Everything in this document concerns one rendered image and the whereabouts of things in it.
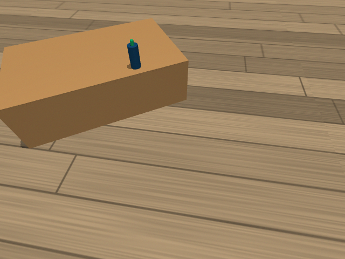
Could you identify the bottle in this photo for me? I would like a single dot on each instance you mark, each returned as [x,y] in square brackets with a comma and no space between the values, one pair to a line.
[134,56]

